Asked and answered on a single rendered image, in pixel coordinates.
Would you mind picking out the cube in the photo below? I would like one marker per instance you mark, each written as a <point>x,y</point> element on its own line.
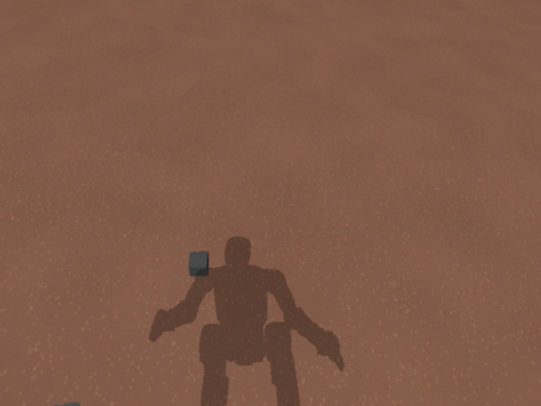
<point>198,264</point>

